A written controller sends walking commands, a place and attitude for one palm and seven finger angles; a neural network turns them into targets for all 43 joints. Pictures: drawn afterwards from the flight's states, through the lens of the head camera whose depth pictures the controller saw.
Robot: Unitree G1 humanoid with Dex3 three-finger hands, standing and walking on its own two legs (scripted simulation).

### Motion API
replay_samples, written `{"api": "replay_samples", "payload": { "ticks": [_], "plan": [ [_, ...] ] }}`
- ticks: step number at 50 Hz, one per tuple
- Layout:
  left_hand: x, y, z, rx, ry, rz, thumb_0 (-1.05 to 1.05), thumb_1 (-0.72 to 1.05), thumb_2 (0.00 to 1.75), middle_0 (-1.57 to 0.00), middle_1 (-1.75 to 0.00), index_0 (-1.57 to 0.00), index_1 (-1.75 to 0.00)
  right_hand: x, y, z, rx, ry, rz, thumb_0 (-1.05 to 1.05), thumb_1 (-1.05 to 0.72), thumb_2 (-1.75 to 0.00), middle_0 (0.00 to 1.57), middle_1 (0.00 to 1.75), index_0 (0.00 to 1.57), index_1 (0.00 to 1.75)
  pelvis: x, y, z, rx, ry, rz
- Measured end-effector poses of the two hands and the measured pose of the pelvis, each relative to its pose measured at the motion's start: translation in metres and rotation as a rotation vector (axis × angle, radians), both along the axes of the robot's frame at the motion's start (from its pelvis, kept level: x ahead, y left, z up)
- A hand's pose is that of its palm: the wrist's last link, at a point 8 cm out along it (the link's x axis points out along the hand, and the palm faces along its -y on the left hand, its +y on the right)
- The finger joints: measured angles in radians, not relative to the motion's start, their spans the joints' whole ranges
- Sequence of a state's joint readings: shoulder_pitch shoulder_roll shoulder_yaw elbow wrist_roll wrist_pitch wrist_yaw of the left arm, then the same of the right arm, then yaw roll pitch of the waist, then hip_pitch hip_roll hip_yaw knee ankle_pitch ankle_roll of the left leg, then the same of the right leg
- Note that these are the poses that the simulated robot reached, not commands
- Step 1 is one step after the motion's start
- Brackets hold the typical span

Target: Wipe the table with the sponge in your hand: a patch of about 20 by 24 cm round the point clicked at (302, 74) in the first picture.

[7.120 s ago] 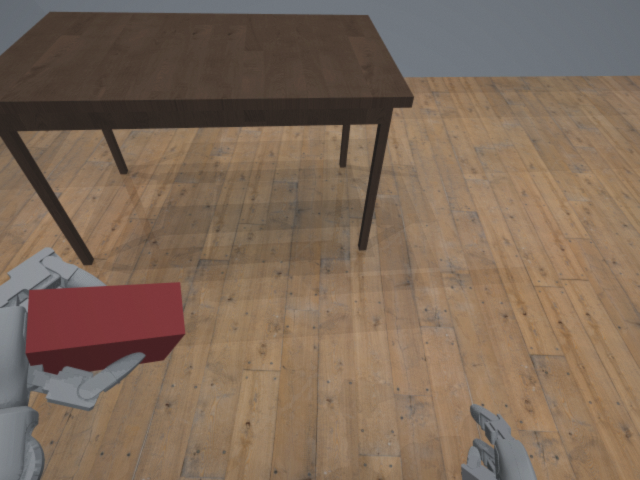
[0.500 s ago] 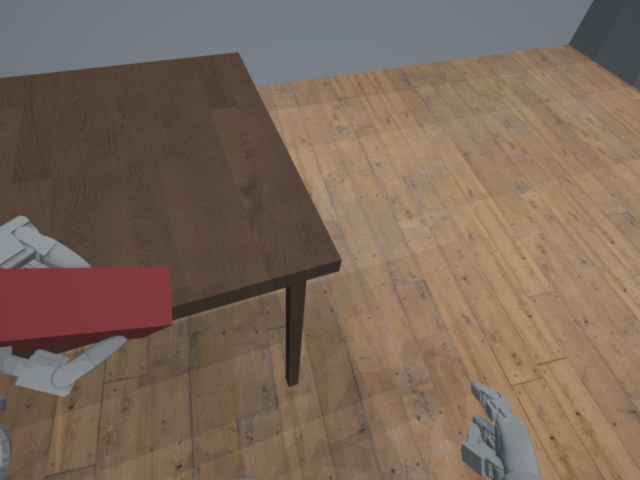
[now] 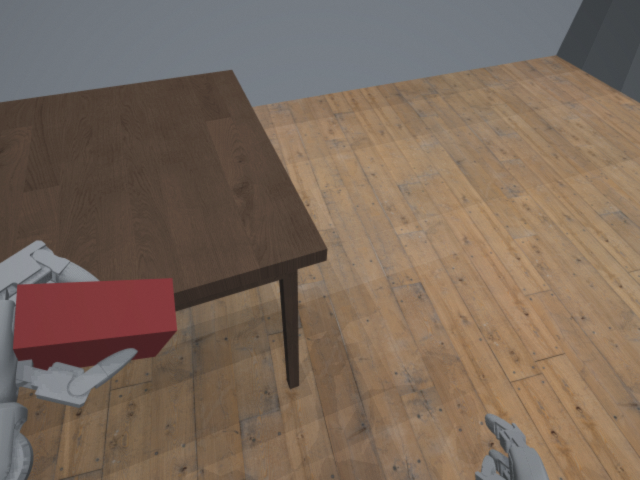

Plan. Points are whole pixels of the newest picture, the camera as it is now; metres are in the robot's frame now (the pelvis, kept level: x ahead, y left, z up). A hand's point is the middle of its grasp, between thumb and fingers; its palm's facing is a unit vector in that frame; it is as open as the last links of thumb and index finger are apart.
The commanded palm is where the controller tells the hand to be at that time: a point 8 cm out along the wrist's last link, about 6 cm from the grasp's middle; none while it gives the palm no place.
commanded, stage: come to a stop and stand still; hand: left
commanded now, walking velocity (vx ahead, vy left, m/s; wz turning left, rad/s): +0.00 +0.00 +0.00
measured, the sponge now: (120, 324) +0.23 +0.21 +0.14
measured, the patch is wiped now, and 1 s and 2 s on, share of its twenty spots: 0.00 0.00 0.00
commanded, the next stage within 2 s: look again from close up in 0.40 s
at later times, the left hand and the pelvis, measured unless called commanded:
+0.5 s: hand (63, 336) +0.21 +0.25 +0.15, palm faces +0.38 -0.84 -0.40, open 9.4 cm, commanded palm +0.15 +0.29 +0.18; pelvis -0.01 +0.01 +0.00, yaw +0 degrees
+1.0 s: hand (21, 273) +0.26 +0.31 +0.17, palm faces +0.43 -0.84 -0.33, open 9.4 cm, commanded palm +0.19 +0.32 +0.18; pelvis +0.03 +0.05 +0.00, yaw +0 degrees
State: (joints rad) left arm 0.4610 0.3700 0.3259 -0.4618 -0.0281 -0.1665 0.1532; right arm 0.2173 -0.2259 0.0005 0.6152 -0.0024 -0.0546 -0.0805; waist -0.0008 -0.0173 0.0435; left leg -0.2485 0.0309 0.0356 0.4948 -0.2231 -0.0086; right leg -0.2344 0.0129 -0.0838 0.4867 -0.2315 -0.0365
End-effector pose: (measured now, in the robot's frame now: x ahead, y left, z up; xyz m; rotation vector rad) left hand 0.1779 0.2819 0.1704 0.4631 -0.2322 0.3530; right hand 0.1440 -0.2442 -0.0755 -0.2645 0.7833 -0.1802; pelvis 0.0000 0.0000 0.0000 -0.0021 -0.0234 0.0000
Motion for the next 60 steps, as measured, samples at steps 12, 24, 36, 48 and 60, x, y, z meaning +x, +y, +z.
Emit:
{"api": "replay_samples", "payload": {
  "ticks": [12,24,36,48,60],
  "plan": [
    [-0.025,-0.005,0.001,0.003,0.015,-0.006,0.0,-0.43,0.99,-0.82,-1.34,-0.82,-1.34,-0.006,0.015,-0.001,0.036,-0.043,0.04,0.01,-0.9,-0.9,0.2,0.29,0.2,0.3,-0.017,0.002,0.0,-0.013,0.006,-0.003],
    [-0.011,0.007,-0.004,-0.015,0.034,0.015,0.0,-0.43,0.99,-0.82,-1.34,-0.82,-1.34,-0.01,0.037,-0.006,0.064,-0.001,0.054,0.01,-0.9,-0.9,0.2,0.3,0.21,0.3,-0.013,0.01,0.003,-0.01,0.013,-0.002],
    [0.015,0.04,0.008,0.023,-0.053,-0.046,0.0,-0.43,0.99,-0.82,-1.34,-0.82,-1.34,0.004,0.043,0.008,0.045,-0.068,0.059,0.01,-0.9,-0.9,0.2,0.3,0.2,0.3,0.001,0.035,0.003,-0.006,0.028,-0.022],
    [0.034,0.066,0.001,-0.001,-0.086,0.007,-0.01,-0.43,0.99,-0.82,-1.34,-0.82,-1.34,0.06,0.08,0.021,0.022,-0.091,0.167,0.01,-0.9,-0.9,0.2,0.3,0.2,0.3,0.027,0.043,0.003,-0.013,0.029,-0.001],
    [0.064,0.05,-0.004,-0.012,-0.053,-0.047,-0.01,-0.43,0.99,-0.82,-1.34,-0.82,-1.34,0.094,0.081,0.019,0.067,-0.151,0.118,0.01,-0.9,-0.9,0.2,0.3,0.21,0.3,0.057,0.045,-0.006,-0.019,0.038,-0.013]
  ]
}}
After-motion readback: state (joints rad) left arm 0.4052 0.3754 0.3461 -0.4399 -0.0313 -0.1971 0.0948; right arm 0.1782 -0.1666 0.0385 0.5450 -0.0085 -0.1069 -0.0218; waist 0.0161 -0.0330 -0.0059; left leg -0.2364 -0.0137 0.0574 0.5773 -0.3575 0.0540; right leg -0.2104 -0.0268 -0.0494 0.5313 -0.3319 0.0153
